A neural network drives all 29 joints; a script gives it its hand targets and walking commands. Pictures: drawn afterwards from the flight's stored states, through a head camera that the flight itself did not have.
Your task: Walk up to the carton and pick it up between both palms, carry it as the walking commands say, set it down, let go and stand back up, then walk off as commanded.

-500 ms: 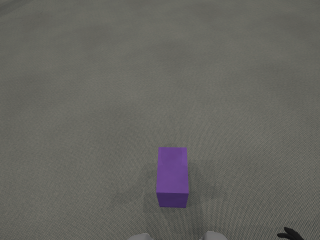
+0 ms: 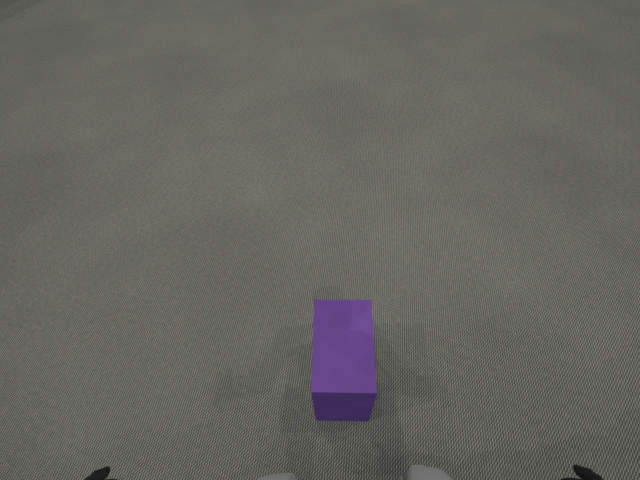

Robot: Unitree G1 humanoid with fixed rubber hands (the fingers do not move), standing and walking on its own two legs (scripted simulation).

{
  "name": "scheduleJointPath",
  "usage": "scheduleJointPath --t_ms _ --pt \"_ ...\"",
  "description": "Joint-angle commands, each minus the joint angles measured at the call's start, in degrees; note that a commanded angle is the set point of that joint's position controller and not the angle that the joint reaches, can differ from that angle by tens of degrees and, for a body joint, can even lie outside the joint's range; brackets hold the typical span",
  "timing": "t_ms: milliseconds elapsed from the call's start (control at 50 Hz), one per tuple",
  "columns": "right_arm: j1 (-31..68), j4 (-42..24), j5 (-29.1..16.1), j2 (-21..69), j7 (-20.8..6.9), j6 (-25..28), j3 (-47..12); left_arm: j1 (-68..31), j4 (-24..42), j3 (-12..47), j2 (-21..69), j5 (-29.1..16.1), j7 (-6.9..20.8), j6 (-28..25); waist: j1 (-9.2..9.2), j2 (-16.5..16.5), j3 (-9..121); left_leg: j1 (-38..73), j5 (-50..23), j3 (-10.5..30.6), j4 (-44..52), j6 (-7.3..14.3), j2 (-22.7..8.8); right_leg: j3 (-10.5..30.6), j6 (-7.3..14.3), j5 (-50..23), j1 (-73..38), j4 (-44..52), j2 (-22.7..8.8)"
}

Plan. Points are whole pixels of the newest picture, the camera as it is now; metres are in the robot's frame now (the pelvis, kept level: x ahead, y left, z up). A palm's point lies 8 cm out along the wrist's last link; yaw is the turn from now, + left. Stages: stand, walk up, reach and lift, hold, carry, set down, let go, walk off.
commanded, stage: walk up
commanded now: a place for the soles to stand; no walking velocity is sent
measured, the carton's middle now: (342, 362) +0.46 -0.02 -0.60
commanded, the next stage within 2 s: reach and lift in 1.70 s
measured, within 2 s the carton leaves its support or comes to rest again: neither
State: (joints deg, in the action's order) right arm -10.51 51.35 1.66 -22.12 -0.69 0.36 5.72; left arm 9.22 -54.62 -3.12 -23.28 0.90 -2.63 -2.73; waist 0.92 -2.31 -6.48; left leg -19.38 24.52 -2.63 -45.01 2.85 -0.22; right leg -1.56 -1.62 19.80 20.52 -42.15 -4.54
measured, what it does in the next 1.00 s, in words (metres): stands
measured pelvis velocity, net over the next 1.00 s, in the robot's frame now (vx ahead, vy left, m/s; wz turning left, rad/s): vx -0.02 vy -0.01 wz -0.01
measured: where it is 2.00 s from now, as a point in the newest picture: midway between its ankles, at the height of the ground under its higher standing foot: outside the picture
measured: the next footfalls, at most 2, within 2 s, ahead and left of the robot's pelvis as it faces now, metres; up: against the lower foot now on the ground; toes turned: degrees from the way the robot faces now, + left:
none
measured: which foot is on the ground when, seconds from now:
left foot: down 0.00-1.00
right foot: down 0.00-1.00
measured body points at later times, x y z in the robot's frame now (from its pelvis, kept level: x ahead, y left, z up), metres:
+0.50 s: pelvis -0.02 -0.01 +0.00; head +0.01 -0.02 +0.45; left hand +0.07 +0.32 -0.10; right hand +0.06 -0.33 -0.12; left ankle +0.00 +0.09 -0.71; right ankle +0.02 -0.17 -0.71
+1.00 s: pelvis -0.02 -0.01 +0.00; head +0.01 -0.02 +0.45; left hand +0.09 +0.32 -0.10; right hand +0.07 -0.34 -0.12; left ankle +0.00 +0.09 -0.71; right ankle +0.02 -0.17 -0.71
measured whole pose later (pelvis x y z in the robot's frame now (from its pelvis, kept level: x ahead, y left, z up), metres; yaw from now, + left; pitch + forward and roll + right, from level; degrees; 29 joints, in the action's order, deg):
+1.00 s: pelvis -0.02 -0.01 +0.00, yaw -1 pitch -3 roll +0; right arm -9.0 54.1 1.7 -22.1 -1.0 0.0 5.7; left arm 7.5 -56.9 -3.1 -23.3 0.9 -1.2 -2.5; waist 0.9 -1.5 -6.5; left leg -18.3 21.8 -3.3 -42.6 2.3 -0.2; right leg -0.9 -1.6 18.5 20.5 -41.6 -4.5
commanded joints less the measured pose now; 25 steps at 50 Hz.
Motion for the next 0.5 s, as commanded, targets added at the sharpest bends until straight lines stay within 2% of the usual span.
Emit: scheduleJointPath --t_ms 0,20,40,60,80,100,120,140,160,180,200,220,240,260,280,300,320,340,360,380,400,420,440,460,480 --pt "5.4 -4.0 -0.8 -11.3 0.4 0.4 1.2 3.4 0.5 -1.9 -14.5 -0.2 -0.3 -1.3 -2.09 2.4 10.3 -1.8 -16.3 7.6 8.3 1.7 -6.6 5.8 7.4 -19.3 -10.2 5.2 -4.1" --pt "4.7 -3.8 -0.8 -10.9 0.3 0.2 1.2 2.8 0.5 -2.3 -15.8 0.1 -0.3 -1.4 -1.48 4.6 9.9 -1.7 -13.5 6.7 6.1 0.7 -5.0 10.4 9.4 -17.5 -8.2 7.4 -7.1" --pt "3.7 -3.4 -0.8 -10.8 0.3 0.0 1.2 1.8 0.7 -2.4 -16.7 0.1 -0.4 -1.4 -0.87 6.7 9.6 -0.6 -11.1 5.7 4.6 0.0 -3.9 13.4 11.2 -16.0 -6.3 9.2 -9.3" --pt "2.6 -2.7 -0.7 -10.8 0.2 -0.1 1.2 0.6 0.9 -2.3 -16.9 0.1 -0.4 -1.3 -0.33 7.5 9.3 0.9 -9.2 5.2 4.5 -0.2 -3.5 14.3 12.1 -14.1 -4.2 9.9 -10.3" --pt "1.7 -2.2 -0.3 -10.9 0.1 -0.2 1.3 -1.0 1.1 -2.1 -16.4 0.2 -0.4 -1.1 0.26 7.2 8.4 2.5 -8.5 5.6 6.3 -0.1 -3.7 13.2 11.7 -11.9 -1.8 9.5 -9.7" --pt "1.2 -1.7 0.0 -11.6 0.0 0.0 1.4 -2.6 1.5 -1.9 -15.4 0.1 -0.2 -0.9 0.81 5.5 7.7 3.7 -8.9 8.0 10.3 0.5 -5.0 10.5 9.9 -10.2 0.4 7.6 -7.3" --pt "1.4 -1.7 0.3 -12.6 0.0 0.2 1.6 -3.7 1.9 -1.5 -14.0 -0.1 0.0 -0.6 0.85 2.5 7.2 4.8 -8.6 12.0 15.4 1.9 -7.3 6.0 7.2 -7.9 2.4 4.1 -3.3" --pt "2.4 -1.8 0.4 -13.5 0.0 0.5 1.7 -3.3 1.5 -1.2 -12.2 -0.6 0.2 -0.3 0.21 -0.9 6.7 4.4 -7.7 16.3 19.6 4.1 -10.9 0.3 4.7 -4.6 2.2 -1.1 1.3" --pt "3.3 -2.1 0.3 -14.2 0.0 0.7 1.8 -2.1 0.9 -1.1 -11.4 -0.5 0.1 0.0 -0.15 -2.5 5.6 2.9 -7.3 18.9 21.4 6.7 -13.7 -1.1 3.8 0.3 1.5 -2.5 2.7" --pt "4.6 -2.4 0.2 -14.5 0.0 0.7 1.7 -0.9 0.3 -1.2 -11.3 -0.3 0.1 0.0 -0.73 -3.1 5.5 0.7 -6.6 19.2 21.3 8.4 -14.7 -0.7 4.0 4.2 -0.5 -2.6 2.6" --pt "6.0 -2.6 0.1 -14.3 0.0 0.6 1.6 0.5 0.1 -1.3 -11.4 -0.3 0.2 -0.2 -1.56 -2.9 5.4 -1.6 -5.5 17.6 20.5 8.3 -14.1 -0.4 4.4 3.6 -3.0 -0.4 2.4" --pt "7.0 -2.7 0.1 -13.4 -0.1 0.5 1.3 2.0 -0.4 -1.4 -11.5 -0.1 0.3 -0.5 -2.42 -2.2 5.7 -4.3 -4.2 15.1 19.1 6.5 -12.5 0.4 4.9 0.3 -6.3 3.2 1.7" --pt "7.4 -2.7 -0.1 -12.2 -0.2 0.3 1.0 2.8 -0.7 -1.5 -12.3 0.2 0.4 -0.9 -2.73 0.6 5.9 -6.0 -2.5 12.1 16.5 3.9 -9.8 2.6 5.7 -4.0 -8.4 7.0 0.2" --pt "7.3 -2.8 -0.4 -11.0 -0.3 0.1 0.9 2.6 -0.6 -1.9 -14.0 0.6 0.4 -1.2 -2.34 4.0 5.5 -7.1 -1.3 9.2 12.7 1.5 -6.8 7.7 7.1 -4.2 -8.1 10.5 -3.1" --pt "6.2 -2.7 -0.5 -10.4 -0.3 -0.1 1.0 2.1 -0.8 -2.4 -16.1 0.8 0.3 -1.5 -1.46 6.8 5.3 -6.3 -0.4 6.8 8.3 -0.2 -3.9 14.5 9.5 -3.2 -5.9 13.9 -7.5" --pt "4.4 -2.1 -0.5 -10.1 -0.3 -0.3 1.1 1.4 -0.8 -2.6 -17.4 0.6 0.3 -1.5 -0.70 9.3 6.0 -3.0 0.7 4.1 4.3 -1.0 -2.0 18.6 11.9 -2.6 -3.4 16.7 -11.5" --pt "3.0 -1.4 -0.3 -10.2 -0.4 -0.5 1.2 0.3 -0.5 -2.6 -17.8 0.6 0.2 -1.4 -0.46 10.4 6.1 -0.5 1.8 3.2 2.5 -1.1 -1.2 19.7 13.5 -2.2 -1.1 17.6 -13.2" --pt "1.6 -0.9 -0.1 -10.2 -0.5 -0.5 1.2 -1.4 0.0 -2.4 -17.5 0.6 0.2 -1.2 0.14 11.0 5.9 1.9 1.9 3.5 3.4 -0.8 -1.3 18.5 13.5 -2.7 0.8 16.7 -12.8" --pt "0.5 -0.4 0.2 -10.5 -0.6 -0.4 1.2 -2.6 0.3 -2.1 -16.5 0.6 0.2 -1.0 0.97 10.3 5.9 4.2 -0.4 4.6 7.1 -0.3 -2.1 15.9 11.9 -3.7 2.3 14.7 -11.1" --pt "-0.3 0.0 0.5 -11.2 -0.6 -0.1 1.4 -4.4 0.8 -1.6 -14.9 0.5 0.4 -0.7 1.74 7.6 5.3 6.1 -2.3 7.7 12.9 0.5 -4.0 11.4 9.0 -5.0 4.5 11.0 -7.5" --pt "0.3 -0.1 0.8 -13.0 -0.5 0.4 1.7 -4.7 1.3 -1.1 -12.7 0.0 0.5 -0.5 1.25 1.8 5.1 6.5 -2.5 14.1 18.7 2.2 -7.7 5.6 5.8 -4.8 5.7 4.8 -2.3" --pt "2.0 -0.4 0.8 -14.2 -0.5 0.7 1.9 -3.6 1.0 -1.0 -11.2 -0.4 0.6 -0.2 0.07 -2.1 5.1 5.0 -2.7 19.9 22.8 4.7 -12.4 -0.2 3.5 -0.4 4.5 -0.9 2.4" --pt "3.4 -0.6 0.6 -14.6 -0.5 0.7 1.7 -2.3 0.3 -1.1 -11.1 -0.2 0.4 0.0 -0.40 -2.8 4.8 2.6 -4.9 21.1 22.9 7.8 -14.9 -0.5 3.3 4.7 1.8 -2.3 2.9" --pt "5.0 -0.9 0.3 -14.8 -0.4 0.7 1.6 -0.6 -0.3 -1.2 -11.3 -0.1 0.4 -0.1 -1.35 -2.7 4.9 -0.2 -6.8 19.7 21.6 8.8 -15.0 0.2 3.8 5.2 -1.6 -1.5 2.4" --pt "6.6 -1.2 0.1 -14.0 -0.3 0.6 1.3 1.1 -0.5 -1.2 -11.2 -0.1 0.5 -0.4 -2.39 -1.7 5.6 -1.8 -7.3 16.6 19.8 7.5 -13.5 0.5 4.4 2.2 -4.4 2.2 2.0"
